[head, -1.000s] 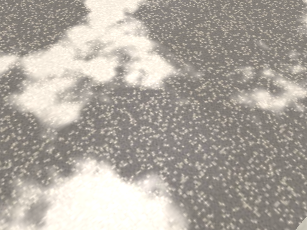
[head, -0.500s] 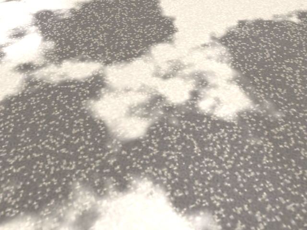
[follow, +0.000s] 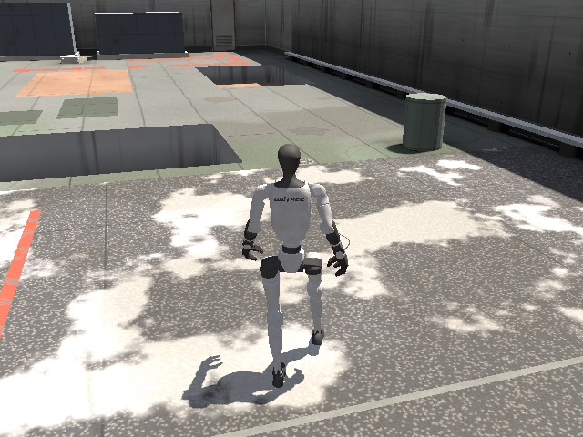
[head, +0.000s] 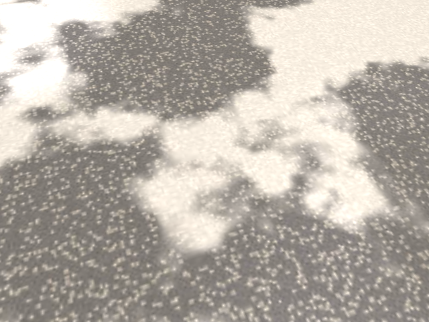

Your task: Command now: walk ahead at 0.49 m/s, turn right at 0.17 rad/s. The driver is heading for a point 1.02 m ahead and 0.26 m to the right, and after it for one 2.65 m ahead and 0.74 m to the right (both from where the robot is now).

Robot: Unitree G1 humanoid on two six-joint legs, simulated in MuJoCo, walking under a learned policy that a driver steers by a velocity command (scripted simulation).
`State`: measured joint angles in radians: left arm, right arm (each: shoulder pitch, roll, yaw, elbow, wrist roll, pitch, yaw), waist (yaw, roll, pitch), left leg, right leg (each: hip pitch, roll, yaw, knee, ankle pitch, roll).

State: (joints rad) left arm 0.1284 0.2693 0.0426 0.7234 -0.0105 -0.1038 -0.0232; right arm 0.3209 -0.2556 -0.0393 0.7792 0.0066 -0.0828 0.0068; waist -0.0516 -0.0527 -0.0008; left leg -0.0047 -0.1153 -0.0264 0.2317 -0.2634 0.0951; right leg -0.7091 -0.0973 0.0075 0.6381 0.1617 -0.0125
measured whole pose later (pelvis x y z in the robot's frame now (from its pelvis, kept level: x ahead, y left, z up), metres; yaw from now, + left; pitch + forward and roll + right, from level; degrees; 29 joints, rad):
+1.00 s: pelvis +0.56 -0.08 +0.00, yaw -30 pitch +2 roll +2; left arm 0.11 0.27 0.05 0.62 -0.02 -0.04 -0.03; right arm 0.39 -0.28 -0.06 0.85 0.01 -0.09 0.01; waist -0.10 -0.05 0.01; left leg -0.02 -0.01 0.12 0.26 -0.28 0.01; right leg -0.66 -0.08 0.05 0.74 -0.05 -0.01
